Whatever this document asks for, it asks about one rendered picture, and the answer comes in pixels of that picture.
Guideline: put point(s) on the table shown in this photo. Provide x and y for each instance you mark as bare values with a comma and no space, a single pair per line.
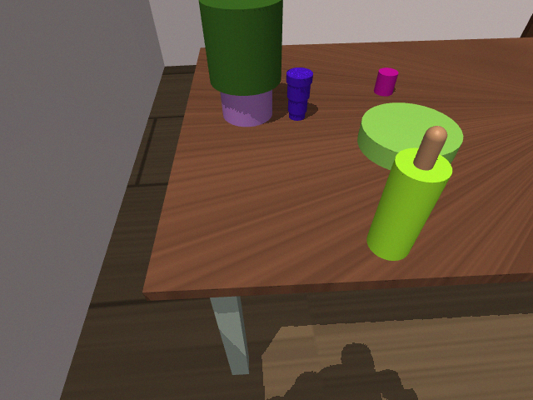
286,206

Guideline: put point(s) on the potted plant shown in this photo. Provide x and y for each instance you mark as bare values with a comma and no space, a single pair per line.
243,40

